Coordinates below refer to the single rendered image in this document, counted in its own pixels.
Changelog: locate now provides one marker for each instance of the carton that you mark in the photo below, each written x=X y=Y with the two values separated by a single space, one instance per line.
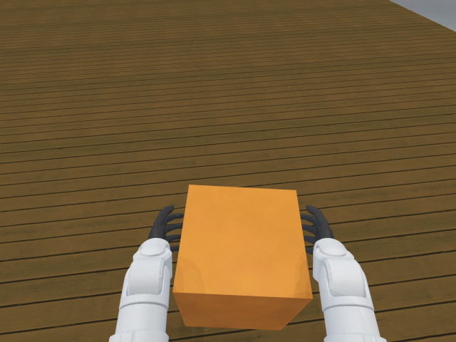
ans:
x=242 y=259

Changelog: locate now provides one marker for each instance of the robot left hand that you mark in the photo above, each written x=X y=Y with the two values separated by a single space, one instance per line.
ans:
x=159 y=229

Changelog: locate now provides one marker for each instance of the robot right forearm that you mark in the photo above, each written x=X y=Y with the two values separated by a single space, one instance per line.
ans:
x=345 y=297

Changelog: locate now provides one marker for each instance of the robot left forearm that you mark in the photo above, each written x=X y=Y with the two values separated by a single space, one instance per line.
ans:
x=145 y=296

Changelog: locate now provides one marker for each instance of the robot right hand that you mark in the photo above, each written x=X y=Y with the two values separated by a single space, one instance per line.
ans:
x=321 y=229

